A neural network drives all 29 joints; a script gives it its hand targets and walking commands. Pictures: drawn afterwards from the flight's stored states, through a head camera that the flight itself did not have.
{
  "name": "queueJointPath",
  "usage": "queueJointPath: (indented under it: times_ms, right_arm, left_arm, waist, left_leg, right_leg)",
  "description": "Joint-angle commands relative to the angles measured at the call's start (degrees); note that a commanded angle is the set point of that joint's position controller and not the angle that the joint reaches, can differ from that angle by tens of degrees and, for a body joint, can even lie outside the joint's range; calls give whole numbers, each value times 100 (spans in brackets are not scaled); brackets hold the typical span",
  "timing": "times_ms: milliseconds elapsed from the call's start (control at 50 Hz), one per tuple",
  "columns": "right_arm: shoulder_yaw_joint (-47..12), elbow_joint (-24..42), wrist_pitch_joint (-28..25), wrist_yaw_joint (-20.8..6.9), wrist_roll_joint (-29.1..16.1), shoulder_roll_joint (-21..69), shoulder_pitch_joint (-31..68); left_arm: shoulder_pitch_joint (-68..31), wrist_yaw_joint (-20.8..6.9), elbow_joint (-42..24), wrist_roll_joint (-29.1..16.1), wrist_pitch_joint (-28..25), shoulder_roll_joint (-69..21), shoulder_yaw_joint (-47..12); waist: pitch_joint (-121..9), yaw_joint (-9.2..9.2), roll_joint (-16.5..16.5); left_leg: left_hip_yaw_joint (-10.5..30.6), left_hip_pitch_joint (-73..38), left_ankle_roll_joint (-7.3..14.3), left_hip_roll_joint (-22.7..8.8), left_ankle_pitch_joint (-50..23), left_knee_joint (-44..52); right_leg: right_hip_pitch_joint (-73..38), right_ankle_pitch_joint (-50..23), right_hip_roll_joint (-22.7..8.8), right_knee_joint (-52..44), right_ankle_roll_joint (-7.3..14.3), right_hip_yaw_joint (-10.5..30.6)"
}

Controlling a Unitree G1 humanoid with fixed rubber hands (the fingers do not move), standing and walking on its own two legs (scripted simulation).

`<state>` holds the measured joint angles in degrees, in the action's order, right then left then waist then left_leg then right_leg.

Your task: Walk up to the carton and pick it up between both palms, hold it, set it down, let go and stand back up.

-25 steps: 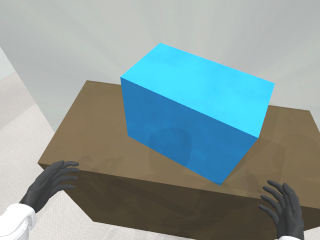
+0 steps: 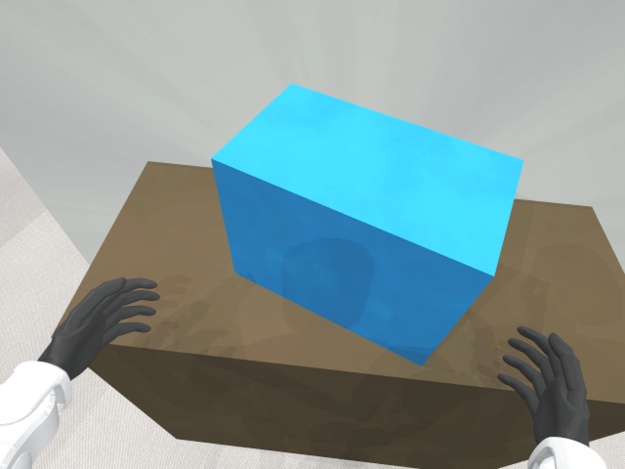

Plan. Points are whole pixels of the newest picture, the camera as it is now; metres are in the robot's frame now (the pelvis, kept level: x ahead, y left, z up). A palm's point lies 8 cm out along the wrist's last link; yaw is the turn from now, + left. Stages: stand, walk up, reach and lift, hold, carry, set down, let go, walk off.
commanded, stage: reach and lift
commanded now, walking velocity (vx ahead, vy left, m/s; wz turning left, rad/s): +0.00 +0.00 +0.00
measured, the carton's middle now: (356, 225) +0.41 -0.02 +0.07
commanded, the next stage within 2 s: none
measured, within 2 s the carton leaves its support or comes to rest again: neither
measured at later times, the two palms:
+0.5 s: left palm (112, 253) +0.30 +0.25 +0.13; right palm (557, 360) +0.22 -0.21 +0.12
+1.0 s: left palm (129, 172) +0.37 +0.24 +0.18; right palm (576, 300) +0.26 -0.22 +0.16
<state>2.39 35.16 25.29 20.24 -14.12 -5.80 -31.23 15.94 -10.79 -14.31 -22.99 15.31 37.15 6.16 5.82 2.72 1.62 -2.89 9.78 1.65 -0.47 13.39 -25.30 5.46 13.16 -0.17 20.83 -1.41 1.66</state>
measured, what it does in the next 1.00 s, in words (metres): stands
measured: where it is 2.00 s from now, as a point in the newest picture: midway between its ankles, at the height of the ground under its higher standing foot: outside the picture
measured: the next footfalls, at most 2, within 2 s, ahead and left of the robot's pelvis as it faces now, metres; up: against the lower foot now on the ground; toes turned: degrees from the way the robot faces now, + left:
none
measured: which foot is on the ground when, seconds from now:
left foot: down 0.00-1.00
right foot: down 0.00-1.00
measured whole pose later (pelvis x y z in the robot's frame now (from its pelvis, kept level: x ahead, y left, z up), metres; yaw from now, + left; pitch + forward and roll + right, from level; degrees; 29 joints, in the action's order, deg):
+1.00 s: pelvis -0.01 +0.01 +0.00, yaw +0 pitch -3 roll -2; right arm 2.5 15.7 38.5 22.0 -20.4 -13.3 12.1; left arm -28.8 -13.3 10.1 -22.4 35.5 37.2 7.4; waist 3.9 -6.9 1.6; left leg -3.0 9.8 2.0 -0.5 11.8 -24.4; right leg 4.8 10.6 -0.2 18.4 -1.7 1.7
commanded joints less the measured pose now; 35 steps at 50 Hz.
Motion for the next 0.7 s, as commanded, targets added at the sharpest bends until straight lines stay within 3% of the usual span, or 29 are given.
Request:
queueJointPath:
  times_ms: [0,60,180,300,440,460,540,560,580,680]
  right_arm:
    - [114,999,-37,107,-263,-836,608]
    - [236,901,97,116,-313,-958,893]
    - [294,855,282,159,-460,-1057,1296]
    - [576,536,627,208,-515,-1146,2340]
    - [671,251,784,249,-726,-1420,3015]
    - [663,121,824,248,-745,-1428,3304]
    - [695,157,858,208,-855,-1450,3689]
    - [762,-63,914,197,-819,-1480,4090]
    - [764,-50,885,176,-853,-1465,3937]
    - [924,-474,978,161,-838,-1574,4608]
  left_arm:
    - [-962,-42,-922,-160,192,1691,1168]
    - [-1277,-42,-879,-100,381,1694,1224]
    - [-1795,-97,-760,-48,710,1631,1264]
    - [-2925,-173,-243,-169,1040,1691,1088]
    - [-3418,-234,171,72,1421,1619,1240]
    - [-3647,-265,444,42,1502,1598,1229]
    - [-4079,-247,424,115,1567,1622,1199]
    - [-4600,-244,612,124,1584,1693,1225]
    - [-4449,-214,492,171,1588,1711,1199]
    - [-5122,-209,1068,171,1736,1718,1073]
  waist:
    - [-883,-108,-714]
    - [-981,-182,-818]
    - [-1085,-289,-696]
    - [-1124,-551,-763]
    - [-1569,-559,-607]
    - [-1432,-573,-484]
    - [-1746,-591,-533]
    - [-1670,-627,-598]
    - [-1825,-651,-687]
    - [-1739,-814,-631]
  left_leg:
    - [257,-1063,-52,-292,-1063,503]
    - [240,-1086,-86,-283,-1107,541]
    - [195,-1224,-89,-236,-1379,546]
    - [141,-1057,-66,-238,-877,657]
    - [102,-1196,-72,-150,-1484,597]
    - [53,-1148,-56,-139,-1405,633]
    - [39,-1204,-63,-127,-1415,639]
    - [48,-1099,-70,-113,-1233,664]
    - [61,-1210,-89,-120,-1318,664]
    - [102,-1171,-74,-135,-1166,735]
  right_leg:
    - [-167,-1353,-259,-289,281,365]
    - [-234,-1432,-236,-293,301,321]
    - [-248,-1776,-202,-322,273,263]
    - [-155,-1472,-241,-354,334,211]
    - [-585,-2323,-165,-290,310,113]
    - [-564,-2269,-166,-337,283,105]
    - [-533,-2263,-136,-319,257,56]
    - [-457,-2070,-136,-310,286,73]
    - [-558,-2189,-128,-310,309,49]
    - [-511,-2164,-66,-375,321,24]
